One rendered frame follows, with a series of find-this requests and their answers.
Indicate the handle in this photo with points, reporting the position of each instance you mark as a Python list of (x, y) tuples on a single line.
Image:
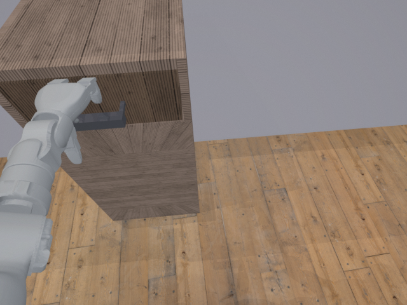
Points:
[(102, 120)]

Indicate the left robot upper arm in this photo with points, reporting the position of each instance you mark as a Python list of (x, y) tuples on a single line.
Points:
[(25, 242)]

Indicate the drawer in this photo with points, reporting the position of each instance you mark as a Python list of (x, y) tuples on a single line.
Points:
[(150, 96)]

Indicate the cabinet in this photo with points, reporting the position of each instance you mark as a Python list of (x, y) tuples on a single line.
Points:
[(145, 169)]

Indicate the robot left hand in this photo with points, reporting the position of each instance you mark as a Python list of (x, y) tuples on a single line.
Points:
[(70, 99)]

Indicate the left robot forearm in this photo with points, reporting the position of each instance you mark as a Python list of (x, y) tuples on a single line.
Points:
[(28, 175)]

